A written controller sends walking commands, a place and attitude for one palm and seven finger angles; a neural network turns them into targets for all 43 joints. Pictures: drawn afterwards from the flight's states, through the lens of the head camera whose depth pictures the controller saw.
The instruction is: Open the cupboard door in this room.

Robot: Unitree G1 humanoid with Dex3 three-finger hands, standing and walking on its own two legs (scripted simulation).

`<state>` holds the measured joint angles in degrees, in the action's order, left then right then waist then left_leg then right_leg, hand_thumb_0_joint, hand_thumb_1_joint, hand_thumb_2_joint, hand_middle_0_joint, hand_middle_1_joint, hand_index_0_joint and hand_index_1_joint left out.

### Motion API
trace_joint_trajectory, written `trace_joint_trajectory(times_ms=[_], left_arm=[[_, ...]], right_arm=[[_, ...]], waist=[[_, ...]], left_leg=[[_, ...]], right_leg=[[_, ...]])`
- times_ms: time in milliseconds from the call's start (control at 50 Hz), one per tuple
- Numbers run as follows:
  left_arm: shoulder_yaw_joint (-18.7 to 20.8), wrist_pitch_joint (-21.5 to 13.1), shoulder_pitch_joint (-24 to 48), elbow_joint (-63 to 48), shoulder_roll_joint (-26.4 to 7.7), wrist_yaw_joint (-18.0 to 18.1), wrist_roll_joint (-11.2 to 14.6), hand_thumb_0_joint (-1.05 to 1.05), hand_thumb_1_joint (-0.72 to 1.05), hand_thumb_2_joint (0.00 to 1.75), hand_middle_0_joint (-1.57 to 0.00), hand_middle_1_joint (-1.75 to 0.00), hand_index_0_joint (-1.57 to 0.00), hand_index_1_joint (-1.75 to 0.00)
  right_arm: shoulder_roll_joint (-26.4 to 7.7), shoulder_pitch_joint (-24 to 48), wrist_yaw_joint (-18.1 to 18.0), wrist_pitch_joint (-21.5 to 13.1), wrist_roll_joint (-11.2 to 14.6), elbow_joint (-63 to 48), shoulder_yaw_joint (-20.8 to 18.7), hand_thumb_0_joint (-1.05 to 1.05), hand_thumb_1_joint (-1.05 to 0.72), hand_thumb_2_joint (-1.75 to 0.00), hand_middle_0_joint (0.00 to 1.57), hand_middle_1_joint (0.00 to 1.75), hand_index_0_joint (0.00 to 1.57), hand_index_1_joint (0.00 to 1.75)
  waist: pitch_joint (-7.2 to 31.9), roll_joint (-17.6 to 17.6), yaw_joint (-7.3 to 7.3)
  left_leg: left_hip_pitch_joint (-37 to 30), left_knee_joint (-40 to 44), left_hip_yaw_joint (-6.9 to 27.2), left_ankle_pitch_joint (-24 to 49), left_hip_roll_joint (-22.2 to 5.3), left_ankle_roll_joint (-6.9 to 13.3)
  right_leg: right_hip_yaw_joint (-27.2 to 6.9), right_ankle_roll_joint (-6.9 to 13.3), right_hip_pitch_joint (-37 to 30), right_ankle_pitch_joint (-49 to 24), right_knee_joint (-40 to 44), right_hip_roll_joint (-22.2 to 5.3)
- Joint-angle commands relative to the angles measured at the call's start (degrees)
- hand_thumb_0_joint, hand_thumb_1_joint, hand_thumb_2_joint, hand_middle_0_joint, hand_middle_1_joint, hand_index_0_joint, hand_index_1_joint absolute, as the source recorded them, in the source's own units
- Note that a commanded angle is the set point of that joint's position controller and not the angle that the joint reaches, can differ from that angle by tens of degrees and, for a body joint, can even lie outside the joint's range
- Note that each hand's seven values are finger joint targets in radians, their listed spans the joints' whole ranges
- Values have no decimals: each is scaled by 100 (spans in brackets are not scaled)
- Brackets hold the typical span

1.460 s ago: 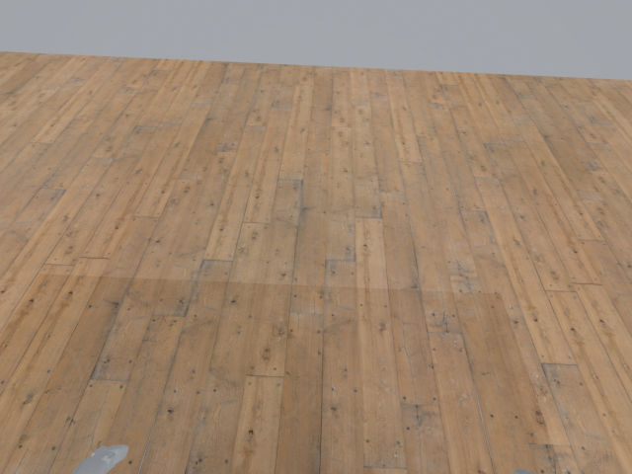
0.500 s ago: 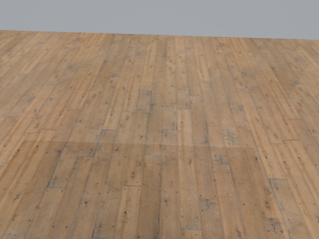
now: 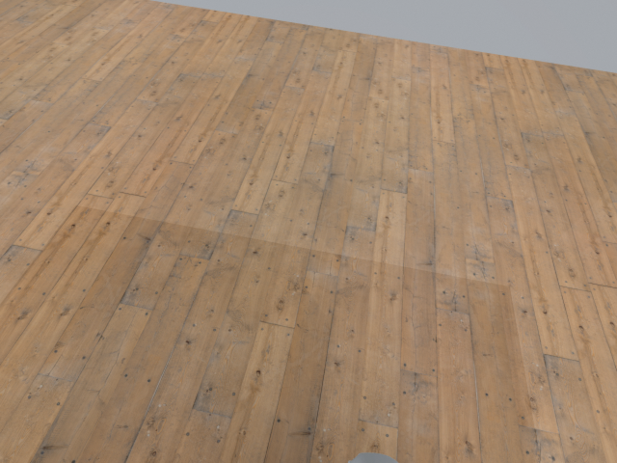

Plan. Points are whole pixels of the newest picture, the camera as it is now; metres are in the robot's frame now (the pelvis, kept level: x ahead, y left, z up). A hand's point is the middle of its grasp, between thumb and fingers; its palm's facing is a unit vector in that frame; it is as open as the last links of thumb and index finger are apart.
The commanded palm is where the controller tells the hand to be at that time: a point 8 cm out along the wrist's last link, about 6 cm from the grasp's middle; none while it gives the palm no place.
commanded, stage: turn or walk to find it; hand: left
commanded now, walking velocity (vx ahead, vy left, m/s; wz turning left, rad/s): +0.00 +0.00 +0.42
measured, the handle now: out of the picture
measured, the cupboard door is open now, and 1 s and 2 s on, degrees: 0 0 0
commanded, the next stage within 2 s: none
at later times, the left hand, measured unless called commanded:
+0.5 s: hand out of the picture -0.03 +0.15 -0.15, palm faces +0.28 -0.92 -0.27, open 7.4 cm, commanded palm none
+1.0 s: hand out of the picture -0.07 +0.21 -0.16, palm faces +0.48 -0.84 -0.25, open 7.4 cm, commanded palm none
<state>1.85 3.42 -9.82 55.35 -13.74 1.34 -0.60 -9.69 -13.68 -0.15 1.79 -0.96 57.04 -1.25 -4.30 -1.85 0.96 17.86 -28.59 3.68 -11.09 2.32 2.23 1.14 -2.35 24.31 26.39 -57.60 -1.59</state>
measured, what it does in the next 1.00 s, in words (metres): steps on the spot, turning left: right foot, then left foot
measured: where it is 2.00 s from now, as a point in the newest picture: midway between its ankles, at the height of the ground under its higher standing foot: outside the picture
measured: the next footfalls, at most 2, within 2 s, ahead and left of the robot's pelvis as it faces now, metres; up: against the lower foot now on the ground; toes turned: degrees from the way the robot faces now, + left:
right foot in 0.24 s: +0.00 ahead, -0.14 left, +0.00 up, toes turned +6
left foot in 0.68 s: -0.05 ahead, +0.09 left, +0.00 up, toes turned +24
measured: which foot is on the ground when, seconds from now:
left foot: down 0.00-0.24, up 0.26-0.66, down 0.68-1.00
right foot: up 0.00-0.22, down 0.24-0.68, up 0.70-1.00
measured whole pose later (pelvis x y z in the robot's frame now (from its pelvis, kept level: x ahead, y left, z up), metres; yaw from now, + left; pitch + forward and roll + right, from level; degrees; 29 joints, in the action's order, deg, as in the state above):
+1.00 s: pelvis -0.05 -0.02 +0.00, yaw +26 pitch +0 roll -1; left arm 3.7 3.2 -10.4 52.9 -13.7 1.2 -0.5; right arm -10.7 -9.9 -0.2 1.7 -1.2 53.9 -2.2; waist -3.8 -0.8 0.1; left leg 13.1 -27.1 1.4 -13.5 1.6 2.0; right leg 1.6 -4.5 23.5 25.3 -52.9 -4.2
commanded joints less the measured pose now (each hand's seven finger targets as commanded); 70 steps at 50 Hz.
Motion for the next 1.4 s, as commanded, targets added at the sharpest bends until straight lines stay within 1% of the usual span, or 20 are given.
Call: trace_joint_trajectory(times_ms=[0, 160, 180, 220, 240, 320, 460, 580, 620, 640, 660, 680, 780, 960, 1060, 1080, 1120, 1140, 1220, 1380], left_arm=[[157, -165, 66, -498, -371, 7, -10, 0, 90, 90, -20, -30, -20, -30], [225, -197, -694, -426, -385, 55, 46, 0, 90, 90, -20, -30, -20, -30], [278, -229, -923, -384, -554, 79, 13, 0, 90, 90, -20, -30, -20, -30], [398, -279, -670, -585, -1354, 129, -113, 0, 90, 90, -20, -30, -20, -30], [345, -269, -358, -733, -1195, 153, -65, 0, 90, 90, -20, -30, -20, -30], [200, -409, 47, -761, -645, 101, -51, 0, 90, 90, -20, -30, -20, -30], [245, -413, -939, -468, -808, 102, -102, 0, 90, 90, -20, -30, -20, -30], [358, -355, -1036, -336, -1073, 95, -137, 0, 90, 90, -20, -30, -20, -30], [355, -335, -875, -324, -1018, 73, -67, 0, 90, 90, -20, -30, -20, -30], [320, -315, -914, -429, -824, 49, -17, 0, 90, 90, -20, -30, -20, -30], [211, -296, -846, -634, -428, 10, 4, 0, 90, 90, -20, -30, -20, -30], [196, -203, -599, -669, -510, 66, -39, 0, 90, 90, -20, -30, -20, -30], [259, -160, -447, -436, -444, -36, -36, 0, 90, 90, -20, -30, -20, -30], [254, -148, -42, -681, -324, -15, -13, 0, 90, 90, -20, -30, -20, -30], [266, -245, -485, -655, -342, 17, 32, 0, 90, 90, -20, -30, -20, -30], [289, -294, -663, -608, -442, 31, 16, 0, 90, 90, -20, -30, -20, -30], [452, -403, -788, -667, -1364, 92, -125, 0, 90, 90, -20, -30, -20, -30], [399, -354, -762, -724, -1304, 95, -57, 0, 90, 90, -20, -30, -20, -30], [255, -367, 207, -907, -656, 84, -48, 0, 90, 90, -20, -30, -20, -30], [289, -389, -613, -580, -783, 91, -87, 0, 90, 90, -20, -30, -20, -30]], right_arm=[[-1327, -293, -134, -117, -25, -340, -409, 0, -90, -90, 20, 30, 20, 30], [-1351, -14, -55, 10, -28, -540, -516, 0, -90, -90, 20, 30, 20, 30], [-1198, 73, -29, 33, 1, -607, -515, 0, -90, -90, 20, 30, 20, 30], [-798, 118, -18, 49, -16, -810, -493, 0, -90, -90, 20, 30, 20, 30], [-1056, 205, 9, 60, -66, -797, -549, 0, -90, -90, 20, 30, 20, 30], [-870, -191, 105, 134, -21, -407, -504, 0, -90, -90, 20, 30, 20, 30], [-752, 598, 79, 156, -5, -562, -366, 0, -90, -90, 20, 30, 20, 30], [-686, 628, 63, 15, 57, -584, -258, 0, -90, -90, 20, 30, 20, 30], [-846, 205, 55, -49, 41, -488, -300, 0, -90, -90, 20, 30, 20, 30], [-1277, -103, 36, -116, -4, -449, -386, 0, -90, -90, 20, 30, 20, 30], [-1792, -340, 1, -129, 17, -413, -499, 0, -90, -90, 20, 30, 20, 30], [-1827, -463, -16, -60, 44, -333, -514, 0, -90, -90, 20, 30, 20, 30], [-1291, 355, -126, -136, -7, -553, -353, 0, -90, -90, 20, 30, 20, 30], [-1338, 83, -81, -98, -54, -579, -440, 0, -90, -90, 20, 30, 20, 30], [-1361, 285, -48, -57, -46, -680, -485, 0, -90, -90, 20, 30, 20, 30], [-1279, 315, -30, -54, -13, -688, -479, 0, -90, -90, 20, 30, 20, 30], [-652, 171, 13, -44, 34, -898, -389, 0, -90, -90, 20, 30, 20, 30], [-961, 253, -8, 23, -22, -861, -482, 0, -90, -90, 20, 30, 20, 30], [-867, -124, 121, 163, -55, -418, -510, 0, -90, -90, 20, 30, 20, 30], [-744, 286, 106, 177, -28, -413, -395, 0, -90, -90, 20, 30, 20, 30]], waist=[[857, 989, 123], [965, 1053, -163], [884, 678, -271], [406, -1559, -326], [256, -815, -218], [-38, -623, 182], [62, -717, -262], [617, -953, -299], [822, -701, -27], [1198, 302, 127], [1245, 1928, 191], [1221, 1391, 275], [521, 1064, -23], [523, 1049, 87], [728, 1028, -184], [786, 740, -290], [734, -1757, -351], [702, -1159, -403], [43, -670, 104], [272, -701, -253]], left_leg=[[-1091, 989, 1788, 1259, -1313, 814], [-160, 798, 1927, 635, -845, 407], [568, 486, 1667, -121, -579, 151], [2130, -2272, 119, -1919, 408, -481], [1730, -3096, 354, -1785, 47, -374], [1584, -4058, -44, -774, -164, -496], [1490, -3132, -405, -1198, -372, -629], [280, -891, -887, -1213, -242, -460], [-777, 409, -872, 22, -270, -353], [-1885, 679, -66, 1524, -1038, -63], [-2486, 620, 1720, 4192, -2448, 706], [-1999, 564, 1319, 4184, -2644, 1091], [-1118, 744, 648, 2918, -1635, 742], [-952, 857, 1206, 2183, -1496, 816], [-364, 383, 1355, 1967, -1270, 590], [22, 95, 1234, 1400, -1033, 354], [1688, -2091, -116, -2058, 227, -401], [1424, -3058, 168, -2250, -40, -352], [1337, -4227, -38, -952, -330, -458], [1277, -3124, -406, -1219, -476, -661]], right_leg=[[-115, -86, 270, 49, 407, -14], [60, 10, -1578, -858, 3060, 259], [-114, 88, -2291, -1160, 3733, -32], [-2591, 1031, -2016, -558, 4660, -2501], [-2058, 1145, -1144, -773, 4582, -2465], [-552, 864, -1085, -2450, 4093, -1414], [-316, 1092, -1865, -3830, 3690, -1666], [3, 954, -2174, -4923, 2911, -1716], [375, 564, -1706, -4503, 2185, -1521], [711, 225, -790, -3175, 1212, -1153], [745, -170, 682, 781, 106, -415], [224, -98, 482, 1195, -428, -461], [32, -188, 499, -32, -568, -455], [56, -220, 42, -69, 779, -198], [144, -135, -1217, -906, 2560, 1], [105, -121, -1814, -1503, 3349, -105], [-2221, 761, -2564, -2500, 4185, -2476], [-1956, 1114, -1767, -2368, 4183, -2663], [-596, 791, -882, -1416, 4278, -1580], [-150, 1007, -1797, -2568, 3980, -1757]])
